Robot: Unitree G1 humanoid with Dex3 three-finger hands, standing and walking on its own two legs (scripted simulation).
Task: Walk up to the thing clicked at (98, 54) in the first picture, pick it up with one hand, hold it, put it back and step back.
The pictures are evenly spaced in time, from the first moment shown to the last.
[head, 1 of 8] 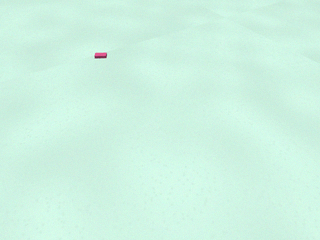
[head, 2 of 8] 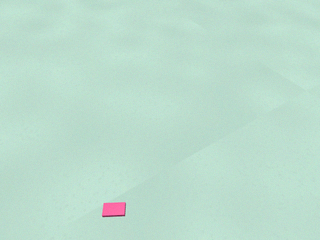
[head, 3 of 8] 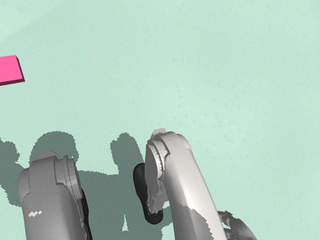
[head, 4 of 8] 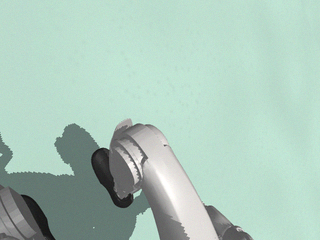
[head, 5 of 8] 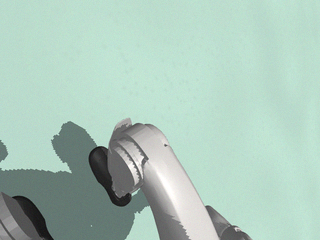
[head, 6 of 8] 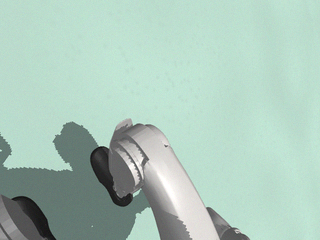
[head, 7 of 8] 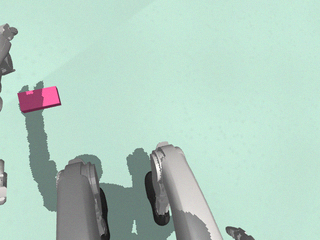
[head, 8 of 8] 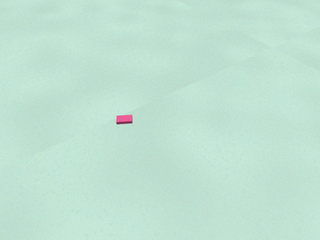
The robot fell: no
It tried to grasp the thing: yes
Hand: left
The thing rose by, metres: 0.00
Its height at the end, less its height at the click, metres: +0.00
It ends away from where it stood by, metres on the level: 0.01
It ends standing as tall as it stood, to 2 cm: yes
